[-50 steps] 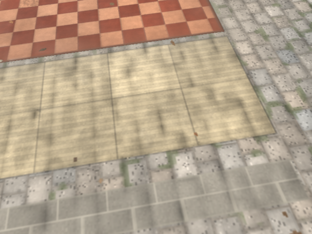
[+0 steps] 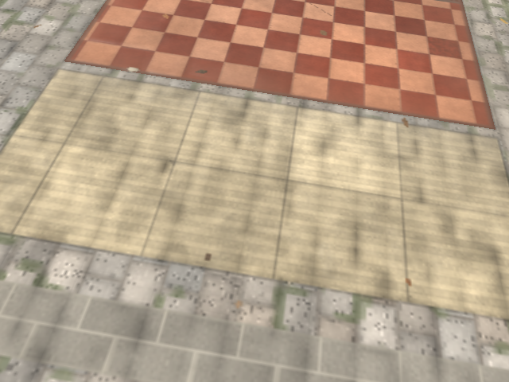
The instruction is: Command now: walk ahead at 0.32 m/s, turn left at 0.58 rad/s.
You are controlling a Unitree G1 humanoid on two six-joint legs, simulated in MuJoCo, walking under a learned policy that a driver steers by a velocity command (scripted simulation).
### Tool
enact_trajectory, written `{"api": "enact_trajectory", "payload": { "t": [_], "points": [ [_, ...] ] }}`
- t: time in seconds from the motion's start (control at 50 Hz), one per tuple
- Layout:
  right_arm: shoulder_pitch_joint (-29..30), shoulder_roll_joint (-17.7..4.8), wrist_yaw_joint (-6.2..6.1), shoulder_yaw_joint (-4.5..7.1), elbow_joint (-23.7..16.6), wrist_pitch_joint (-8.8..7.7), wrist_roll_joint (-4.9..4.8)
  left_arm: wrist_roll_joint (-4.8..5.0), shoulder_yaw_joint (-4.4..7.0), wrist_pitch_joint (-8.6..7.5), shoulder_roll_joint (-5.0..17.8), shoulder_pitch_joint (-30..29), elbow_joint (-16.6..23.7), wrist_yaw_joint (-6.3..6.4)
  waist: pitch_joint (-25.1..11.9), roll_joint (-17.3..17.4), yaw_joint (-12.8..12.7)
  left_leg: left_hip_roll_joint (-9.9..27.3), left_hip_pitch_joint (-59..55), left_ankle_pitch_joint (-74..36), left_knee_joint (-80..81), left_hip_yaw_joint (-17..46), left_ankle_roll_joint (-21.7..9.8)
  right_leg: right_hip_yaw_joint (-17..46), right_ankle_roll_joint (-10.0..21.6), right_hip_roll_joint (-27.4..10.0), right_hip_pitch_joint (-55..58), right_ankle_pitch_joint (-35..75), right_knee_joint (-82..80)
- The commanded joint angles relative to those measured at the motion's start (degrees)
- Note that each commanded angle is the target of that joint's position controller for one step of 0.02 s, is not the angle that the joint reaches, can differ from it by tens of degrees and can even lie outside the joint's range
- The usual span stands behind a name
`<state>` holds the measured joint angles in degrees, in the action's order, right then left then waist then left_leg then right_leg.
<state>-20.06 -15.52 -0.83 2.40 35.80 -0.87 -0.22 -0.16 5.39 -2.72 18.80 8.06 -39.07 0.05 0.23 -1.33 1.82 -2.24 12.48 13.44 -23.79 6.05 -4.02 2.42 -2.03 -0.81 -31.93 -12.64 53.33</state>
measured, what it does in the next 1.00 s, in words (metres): walks ahead: right foot, then left foot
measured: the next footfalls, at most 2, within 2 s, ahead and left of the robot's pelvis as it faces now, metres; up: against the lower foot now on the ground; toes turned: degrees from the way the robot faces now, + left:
right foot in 0.26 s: +0.21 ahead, -0.13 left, +0.00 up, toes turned +12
left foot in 0.66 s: +0.44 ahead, +0.14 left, +0.00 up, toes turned +1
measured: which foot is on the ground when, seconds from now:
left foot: down 0.00-0.26, up 0.28-0.64, down 0.66-1.00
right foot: up 0.00-0.24, down 0.26-0.66, up 0.68-1.00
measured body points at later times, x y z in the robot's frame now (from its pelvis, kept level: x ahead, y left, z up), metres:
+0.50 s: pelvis +0.20 -0.03 +0.00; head +0.23 -0.03 +0.45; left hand +0.18 +0.25 -0.12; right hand +0.42 -0.25 -0.09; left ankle +0.25 +0.13 -0.69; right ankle +0.17 -0.14 -0.75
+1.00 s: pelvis +0.34 +0.03 -0.01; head +0.38 +0.01 +0.44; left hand +0.52 +0.29 -0.10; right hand +0.46 -0.27 -0.11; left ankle +0.40 +0.14 -0.75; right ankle +0.36 -0.11 -0.71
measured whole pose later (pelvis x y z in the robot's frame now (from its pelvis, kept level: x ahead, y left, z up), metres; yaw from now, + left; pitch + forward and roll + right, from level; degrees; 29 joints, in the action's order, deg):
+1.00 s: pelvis +0.34 +0.03 -0.01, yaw -8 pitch +0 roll +2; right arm -6.9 -16.7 -0.6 3.5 40.7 -0.6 0.6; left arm 0.7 3.7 3.8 18.5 10.7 -36.6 0.9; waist 4.5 -0.7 1.0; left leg 2.0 15.6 8.4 -23.9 -8.9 -1.5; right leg -0.3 -3.7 -3.8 -27.6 -19.8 48.9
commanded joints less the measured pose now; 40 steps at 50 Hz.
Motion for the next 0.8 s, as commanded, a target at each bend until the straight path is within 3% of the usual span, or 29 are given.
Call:
{"api": "enact_trajectory", "payload": {
  "t": [0.02, 0.14, 0.2, 0.24, 0.26, 0.28, 0.3, 0.32, 0.36, 0.4, 0.46, 0.5, 0.56, 0.6, 0.64, 0.66, 0.68, 0.7, 0.72, 0.74, 0.76, 0.8],
  "points": [
    [1.1, -11.1, -0.8, 3.45, -3.3, -1.45, -0.54, 0.16, 0.12, -2.12, 2.4, -6.9, 4.3, -0.4, 0.3, 8.5, 0.7, 10.9, -5.0, 6.9, 12.0, 15.4, -8.2, 1.1, -1.1, 0.8, -4.7, 4.9, -10.5],
    [-0.9, -12.3, -0.47, 4.05, -1.4, -0.93, -1.58, 1.36, -0.22, -3.6, 3.2, -11.0, 5.0, -1.47, 1.4, 9.4, 2.3, 11.0, -2.2, 8.2, 9.3, 19.8, -8.8, 2.2, -1.2, 2.4, 3.5, 3.3, -22.6],
    [-0.4, -10.6, -0.1, 3.44, -0.7, -0.79, -1.27, 1.45, 0.11, -4.56, 4.2, -7.4, 4.0, -1.82, 0.4, 10.4, 0.5, 11.2, -2.1, 5.2, 6.6, 20.9, -7.7, 0.8, 0.8, 1.9, 11.1, 4.2, -26.5],
    [0.0, -7.6, -0.03, 2.4, -0.6, -0.79, -0.97, 0.69, 0.81, -4.99, 5.2, -0.7, 2.3, -1.33, -2.5, 9.8, -3.0, 7.9, 0.8, 0.3, -0.1, 18.6, -5.0, 0.8, 3.4, 0.4, 23.2, 4.8, -30.1],
    [1.0, -4.4, 0.06, 1.23, -1.6, -1.05, -0.22, -0.12, 1.45, -5.11, 7.6, 7.4, 1.3, -0.83, -8.1, 4.1, -6.6, 4.4, 6.4, 1.4, -14.2, 13.4, -2.4, 9.5, 7.0, -7.6, 34.6, 0.5, -31.0],
    [-2.1, -2.7, -0.32, 0.52, -3.7, -1.79, -1.52, -0.92, 3.13, -4.47, 14.3, 13.1, -1.0, -1.05, -11.5, -13.3, -5.3, -3.3, 23.5, 14.7, -31.2, 4.5, 1.6, 33.0, 16.1, -18.4, 46.6, -13.2, -36.6],
    [-1.6, -8.1, -0.67, 1.74, -2.9, -2.25, -2.27, 0.5, 2.41, -4.36, 10.2, 13.6, -1.5, -1.61, -6.7, -10.9, -6.1, -1.1, 32.8, 19.1, -40.8, 5.0, 2.7, 40.9, 18.2, -21.3, 45.4, -24.0, -40.1],
    [1.6, -10.1, -0.52, 2.34, -2.4, -2.49, -2.24, 0.9, 1.24, -4.22, 6.7, 12.3, -1.5, -1.47, -0.8, -7.1, -6.3, 1.0, 35.6, 14.5, -44.3, 5.8, 2.4, 34.9, 16.9, -19.4, 41.3, -22.4, -40.0],
    [5.8, -8.6, 0.06, 1.91, -2.9, -3.09, -0.61, 0.31, 0.03, -3.63, 4.0, 9.8, -1.3, -1.16, 2.4, -3.6, -4.9, 4.3, 35.4, 7.3, -43.0, 2.2, 2.5, 25.2, 15.6, -14.8, 35.7, -11.0, -41.1],
    [7.4, -6.9, 0.81, 1.58, -3.3, -3.85, 0.1, 0.04, -0.74, -3.29, 3.0, 9.0, -1.2, -0.91, 2.7, -4.5, -3.6, 6.3, 31.4, 3.6, -38.6, -0.2, 3.3, 20.2, 15.1, -11.6, 30.7, -2.0, -42.9],
    [11.6, -3.9, 1.34, 0.25, -4.8, -4.59, 0.6, 1.27, -0.48, -2.8, 4.8, 9.8, -2.0, -0.33, 3.1, -4.7, -3.9, 5.9, 28.3, 1.6, -27.6, -3.5, 5.5, 15.0, 15.8, -9.5, 26.7, 8.6, -44.1],
    [15.3, -2.2, 1.8, -0.58, -5.5, -5.29, 0.89, 1.3, -0.07, -1.99, 6.5, 10.0, -2.8, 0.3, 3.3, -4.2, -4.4, 3.7, 21.7, -3.5, -17.5, -5.2, 6.6, 10.4, 14.2, -7.2, 23.1, 21.0, -42.1],
    [17.6, -4.0, 2.52, 0.19, -5.6, -5.79, 0.39, 1.62, 0.46, -0.55, 8.1, 13.9, -4.5, 0.76, 0.1, -5.3, -4.9, 0.1, 12.6, -13.2, -10.2, -5.0, 6.7, 10.0, 11.6, -7.2, 22.9, 29.1, -37.9],
    [16.6, -6.0, 2.34, 1.22, -5.4, -5.5, 0.25, 2.2, 0.67, -0.04, 8.4, 13.2, -4.1, 1.14, -1.1, -5.7, -3.1, 0.0, 8.1, -14.7, -6.2, -2.9, 5.1, 12.3, 9.3, -7.8, 23.9, 27.7, -34.2],
    [11.2, -8.2, 1.54, 2.48, -3.9, -5.27, 0.87, 2.18, 0.58, -0.09, 7.5, 10.9, -2.7, 1.36, -4.1, -4.8, 0.8, 1.3, -2.7, -20.9, -1.0, -2.9, 2.3, 11.8, 6.1, -5.1, 21.9, 29.4, -26.2],
    [6.0, -10.9, 0.84, 3.27, -3.6, -5.19, 1.74, 1.33, -0.16, -0.3, 5.0, 10.5, -1.2, 1.23, -9.6, -1.4, 3.1, 7.7, -13.8, -31.5, -2.4, 1.2, -0.3, 10.6, 3.9, -1.6, 16.8, 19.8, -15.9],
    [2.4, -14.3, 0.11, 3.65, -3.9, -4.15, 3.11, -0.12, -1.98, -0.27, -1.0, 17.6, -0.7, 1.17, -18.4, 13.7, 1.1, 24.5, -29.7, -53.5, -7.0, 15.2, -7.5, 5.8, 0.4, 4.9, 3.7, -18.5, 3.1],
    [2.6, -12.4, 0.69, 3.24, -3.9, -2.82, 2.27, 1.13, -1.9, 0.23, 2.1, 24.9, -2.1, 1.23, -26.4, 19.3, -0.1, 30.3, -30.5, -46.9, -4.4, 25.9, -13.1, 6.9, -0.7, 4.6, 0.6, -30.1, 15.0],
    [5.6, -9.2, 0.91, 2.55, -4.5, -2.0, 1.44, 2.11, -0.53, 1.35, 6.0, 22.5, -2.7, 1.53, -19.9, 12.6, -0.1, 26.4, -24.4, -36.6, -1.5, 21.6, -11.8, 6.3, -1.9, 2.0, -2.7, -25.6, 19.9],
    [8.8, -6.6, 0.9, 1.82, -4.5, -1.57, 0.77, 2.21, -0.2, 2.34, 6.5, 18.0, -1.9, 1.95, -13.4, 9.1, -0.4, 23.2, -18.9, -30.9, -0.2, 15.3, -9.9, 3.8, -2.5, 0.5, -5.2, -22.0, 20.3],
    [11.7, -5.3, 1.05, 1.27, -4.1, -1.34, 0.58, 1.9, 0.01, 3.49, 6.1, 16.4, -1.7, 2.38, -9.4, 7.3, -1.5, 20.7, -12.6, -29.4, 1.5, 10.7, -9.3, 3.2, -3.4, -1.1, -4.3, -19.6, 19.3],
    [15.4, -6.3, 1.14, 1.72, -2.9, -1.41, 1.65, 1.42, -0.06, 5.35, 4.4, 16.3, -0.7, 2.75, -5.5, 9.5, -3.9, 17.7, -1.2, -25.8, 5.7, 4.0, -9.0, 1.1, -4.2, -2.2, 2.2, -15.3, 16.6]
  ]
}}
